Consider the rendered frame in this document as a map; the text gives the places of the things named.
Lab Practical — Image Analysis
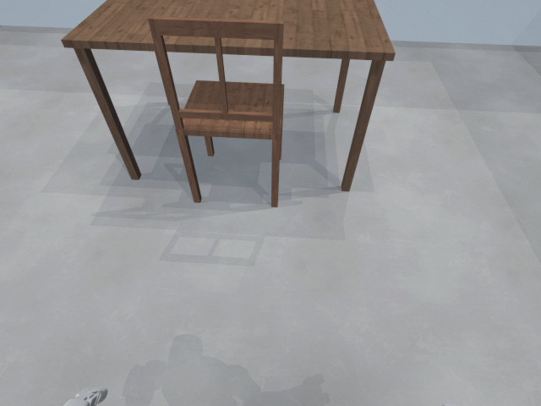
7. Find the robot left hand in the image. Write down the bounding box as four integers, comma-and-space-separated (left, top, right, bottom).
63, 387, 108, 406

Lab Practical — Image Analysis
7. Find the chair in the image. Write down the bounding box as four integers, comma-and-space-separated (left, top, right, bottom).
148, 16, 284, 207

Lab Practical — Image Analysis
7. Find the table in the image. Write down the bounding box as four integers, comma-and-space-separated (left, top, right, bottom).
61, 0, 396, 192

